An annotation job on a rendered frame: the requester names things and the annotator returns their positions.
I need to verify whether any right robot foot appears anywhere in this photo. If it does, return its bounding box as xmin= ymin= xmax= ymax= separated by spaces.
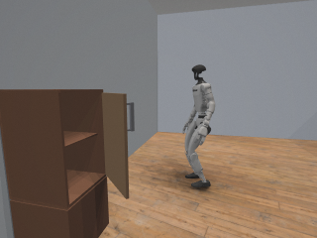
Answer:
xmin=185 ymin=172 xmax=199 ymax=179

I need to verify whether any cupboard door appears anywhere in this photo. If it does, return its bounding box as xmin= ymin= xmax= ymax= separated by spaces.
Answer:
xmin=102 ymin=92 xmax=130 ymax=199

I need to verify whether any handle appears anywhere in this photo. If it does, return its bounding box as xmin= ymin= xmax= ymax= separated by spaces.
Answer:
xmin=127 ymin=102 xmax=135 ymax=132

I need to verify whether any robot left upper arm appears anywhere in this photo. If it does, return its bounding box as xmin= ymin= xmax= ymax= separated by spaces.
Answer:
xmin=201 ymin=83 xmax=216 ymax=108

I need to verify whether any robot right hand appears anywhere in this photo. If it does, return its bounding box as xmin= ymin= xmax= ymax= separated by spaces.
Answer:
xmin=182 ymin=121 xmax=192 ymax=134

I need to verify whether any robot left hand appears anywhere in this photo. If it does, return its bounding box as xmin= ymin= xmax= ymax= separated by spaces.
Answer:
xmin=194 ymin=126 xmax=208 ymax=146

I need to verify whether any robot torso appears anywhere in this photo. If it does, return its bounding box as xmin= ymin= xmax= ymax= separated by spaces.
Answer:
xmin=192 ymin=81 xmax=209 ymax=127

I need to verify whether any left robot forearm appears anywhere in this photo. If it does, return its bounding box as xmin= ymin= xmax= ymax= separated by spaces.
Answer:
xmin=201 ymin=102 xmax=215 ymax=128

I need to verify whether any right robot forearm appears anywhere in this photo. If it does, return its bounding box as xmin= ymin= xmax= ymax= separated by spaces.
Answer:
xmin=188 ymin=105 xmax=197 ymax=122

